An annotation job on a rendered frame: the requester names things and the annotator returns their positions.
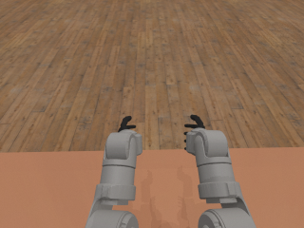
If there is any robot left forearm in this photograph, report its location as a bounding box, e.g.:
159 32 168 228
85 129 143 228

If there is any robot right hand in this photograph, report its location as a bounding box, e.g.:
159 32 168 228
183 114 205 150

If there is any robot right forearm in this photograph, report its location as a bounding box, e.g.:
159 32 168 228
185 127 254 222

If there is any robot left hand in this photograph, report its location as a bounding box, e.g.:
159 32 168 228
118 116 136 133

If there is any right robot upper arm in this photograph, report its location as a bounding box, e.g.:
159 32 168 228
198 207 256 228

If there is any left robot upper arm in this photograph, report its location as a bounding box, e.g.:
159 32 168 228
85 209 139 228

